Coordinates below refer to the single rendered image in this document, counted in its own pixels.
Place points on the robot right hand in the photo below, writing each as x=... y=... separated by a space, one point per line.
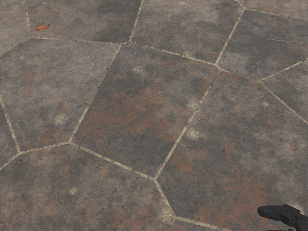
x=286 y=214

